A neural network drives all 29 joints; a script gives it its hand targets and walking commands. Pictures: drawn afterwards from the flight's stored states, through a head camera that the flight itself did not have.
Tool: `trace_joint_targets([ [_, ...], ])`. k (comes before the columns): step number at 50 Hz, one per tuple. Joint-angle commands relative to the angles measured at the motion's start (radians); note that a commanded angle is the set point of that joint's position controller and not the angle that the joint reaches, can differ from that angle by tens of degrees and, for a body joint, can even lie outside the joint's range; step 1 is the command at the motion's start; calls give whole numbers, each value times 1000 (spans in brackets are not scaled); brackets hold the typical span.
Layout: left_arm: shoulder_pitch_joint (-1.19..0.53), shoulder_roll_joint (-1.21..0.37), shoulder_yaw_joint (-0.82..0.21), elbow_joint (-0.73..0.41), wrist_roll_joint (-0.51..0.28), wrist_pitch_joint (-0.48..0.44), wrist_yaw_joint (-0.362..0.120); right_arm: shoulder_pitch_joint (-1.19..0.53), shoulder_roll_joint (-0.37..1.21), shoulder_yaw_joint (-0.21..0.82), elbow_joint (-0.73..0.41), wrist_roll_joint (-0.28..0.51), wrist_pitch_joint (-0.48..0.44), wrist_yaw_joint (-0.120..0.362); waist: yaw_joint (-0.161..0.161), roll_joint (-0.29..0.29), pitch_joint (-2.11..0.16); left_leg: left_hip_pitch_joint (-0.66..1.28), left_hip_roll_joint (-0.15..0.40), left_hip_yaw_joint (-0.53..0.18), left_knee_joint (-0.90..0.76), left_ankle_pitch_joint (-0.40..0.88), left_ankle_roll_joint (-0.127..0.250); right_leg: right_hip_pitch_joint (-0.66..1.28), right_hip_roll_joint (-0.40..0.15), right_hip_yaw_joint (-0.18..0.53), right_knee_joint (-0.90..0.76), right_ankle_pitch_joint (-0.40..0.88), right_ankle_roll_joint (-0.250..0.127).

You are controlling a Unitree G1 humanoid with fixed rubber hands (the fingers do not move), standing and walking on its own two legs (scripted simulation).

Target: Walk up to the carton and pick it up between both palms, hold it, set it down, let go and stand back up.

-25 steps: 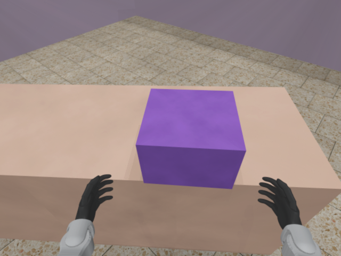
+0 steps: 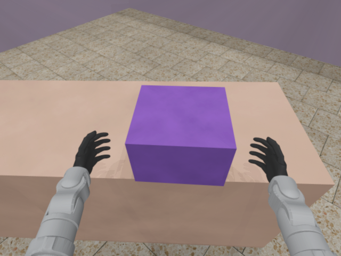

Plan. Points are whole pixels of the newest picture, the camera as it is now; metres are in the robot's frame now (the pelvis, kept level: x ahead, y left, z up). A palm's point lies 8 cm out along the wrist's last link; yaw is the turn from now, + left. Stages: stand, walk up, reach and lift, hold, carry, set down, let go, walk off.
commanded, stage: reach and lift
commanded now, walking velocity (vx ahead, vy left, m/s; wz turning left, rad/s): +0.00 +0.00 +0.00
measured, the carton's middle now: (180, 133) +0.47 -0.03 +0.00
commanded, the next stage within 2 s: none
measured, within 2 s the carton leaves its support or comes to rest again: neither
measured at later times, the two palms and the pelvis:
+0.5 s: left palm (86, 130) +0.40 +0.22 +0.10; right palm (270, 135) +0.37 -0.24 +0.09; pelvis +0.00 +0.01 +0.00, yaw +0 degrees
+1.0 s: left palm (93, 103) +0.46 +0.20 +0.15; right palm (269, 107) +0.43 -0.24 +0.13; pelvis +0.00 +0.00 -0.01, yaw +2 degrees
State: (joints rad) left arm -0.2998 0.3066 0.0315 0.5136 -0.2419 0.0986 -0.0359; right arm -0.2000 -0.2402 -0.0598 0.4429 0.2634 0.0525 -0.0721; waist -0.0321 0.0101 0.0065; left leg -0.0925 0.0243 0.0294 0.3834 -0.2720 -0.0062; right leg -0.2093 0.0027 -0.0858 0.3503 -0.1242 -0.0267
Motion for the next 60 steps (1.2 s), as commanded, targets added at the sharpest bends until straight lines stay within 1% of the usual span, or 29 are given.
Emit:
trace_joint_targets([
  [1,-350,155,56,-145,2,-4,3,-337,-129,-47,-134,1,-16,1,5,8,-289,-243,-31,-15,-81,220,-5,366,3,123,17,173,8],
  [4,-416,163,56,-128,-1,15,5,-399,-144,-53,-105,2,-2,3,-4,2,-316,-229,-30,-17,-67,251,-9,353,9,114,20,195,8],
  [5,-404,156,58,-120,7,21,7,-391,-145,-51,-88,2,1,3,-2,11,-320,-220,-28,-19,-62,276,-12,352,11,112,23,214,7],
  [10,-515,172,57,-113,5,53,12,-506,-186,-66,-52,11,15,6,-11,14,-376,-191,-25,-25,-40,328,-24,327,22,97,21,240,8],
  [11,-522,173,59,-95,4,57,13,-517,-186,-61,-37,12,18,7,-8,7,-379,-192,-26,-24,-35,333,-25,328,22,96,24,249,9],
  [13,-565,177,56,-87,2,61,17,-560,-199,-64,-26,19,20,10,-8,13,-405,-190,-26,-29,-28,350,-29,318,24,92,28,259,9],
  [14,-593,181,55,-66,2,64,19,-587,-205,-64,-3,18,24,12,-12,13,-406,-195,-23,-31,-27,346,-29,311,27,88,27,248,9],
  [16,-618,182,52,-38,4,67,19,-616,-211,-59,21,21,28,15,-8,15,-423,-195,-23,-33,-20,358,-28,308,26,88,30,264,10],
  [21,-727,187,36,35,0,75,23,-721,-241,-55,111,33,35,23,-13,26,-452,-190,-18,-41,-1,392,-36,276,30,78,37,277,11],
  [25,-813,199,24,97,-4,73,25,-810,-260,-48,177,44,33,27,-15,23,-496,-200,-20,-41,11,389,-34,260,31,72,42,287,14],
  [30,-920,214,3,199,-13,58,30,-924,-279,-37,257,47,30,29,-13,16,-558,-223,-21,-43,25,386,-34,244,31,65,57,302,18],
  [31,-946,217,-4,222,-16,54,31,-945,-279,-36,282,47,31,30,-17,19,-554,-228,-22,-44,25,378,-34,233,31,63,58,297,19],
  [34,-1015,223,-29,287,-32,37,33,-1008,-287,-28,341,52,29,29,-19,22,-582,-250,-23,-45,32,372,-33,223,28,61,66,305,20],
  [39,-1116,241,-65,411,-57,9,32,-1109,-297,-8,432,59,23,27,-26,4,-628,-296,-29,-48,43,363,-30,217,24,58,83,339,28],
  [43,-1191,245,-99,489,-73,-22,35,-1175,-303,-1,495,60,11,23,-37,16,-680,-323,-33,-47,52,354,-36,209,19,55,96,357,29],
  [46,-1240,256,-123,557,-92,-50,32,-1221,-297,22,535,70,2,21,-40,-4,-690,-373,-38,-47,52,330,-29,221,12,58,109,374,33],
  [49,-1254,258,-142,648,-95,-81,25,-1234,-284,44,603,78,-12,18,-44,-7,-673,-430,-41,-47,47,297,-22,237,2,66,118,377,36],
  [54,-1246,241,-174,750,-99,-168,12,-1218,-256,74,666,89,-71,17,-49,-1,-690,-480,-42,-46,53,278,-24,221,-7,64,134,352,32],
  [55,-1275,230,-163,695,-117,-202,24,-1256,-277,70,545,103,-107,16,-54,9,-782,-458,-53,-17,62,300,-34,222,-8,56,141,397,40],
  [56,-1244,217,-163,752,-102,-217,25,-1238,-260,89,620,93,-117,17,-59,0,-746,-455,-44,-26,67,313,-33,233,-2,48,158,408,38],
  [58,-1198,207,-164,809,-86,-252,15,-1188,-250,106,697,104,-144,16,-69,0,-679,-495,-46,-34,66,286,-30,203,-12,56,157,375,33],
  [60,-1192,197,-174,836,-90,-301,13,-1171,-243,112,721,111,-181,18,-70,12,-678,-516,-46,-34,74,267,-30,144,-18,54,164,331,30],
])
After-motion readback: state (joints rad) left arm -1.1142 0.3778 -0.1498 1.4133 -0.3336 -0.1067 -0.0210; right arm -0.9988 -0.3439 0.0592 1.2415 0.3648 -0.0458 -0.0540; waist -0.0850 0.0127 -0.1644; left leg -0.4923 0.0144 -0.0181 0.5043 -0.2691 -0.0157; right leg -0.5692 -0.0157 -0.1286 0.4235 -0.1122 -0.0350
